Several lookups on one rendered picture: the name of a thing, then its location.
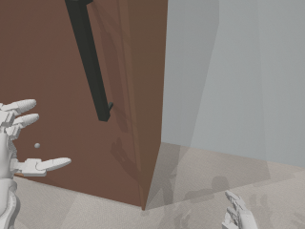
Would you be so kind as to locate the wardrobe door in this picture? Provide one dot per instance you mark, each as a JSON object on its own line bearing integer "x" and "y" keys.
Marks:
{"x": 40, "y": 60}

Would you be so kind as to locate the robot left forearm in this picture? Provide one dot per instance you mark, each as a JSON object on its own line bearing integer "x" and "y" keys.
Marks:
{"x": 9, "y": 203}

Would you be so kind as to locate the handle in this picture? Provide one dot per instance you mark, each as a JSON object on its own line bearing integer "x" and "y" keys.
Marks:
{"x": 81, "y": 26}

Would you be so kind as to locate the right robot hand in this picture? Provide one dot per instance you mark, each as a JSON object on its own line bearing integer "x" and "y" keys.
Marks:
{"x": 242, "y": 217}

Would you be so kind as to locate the left robot hand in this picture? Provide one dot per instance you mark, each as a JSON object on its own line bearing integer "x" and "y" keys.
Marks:
{"x": 10, "y": 128}

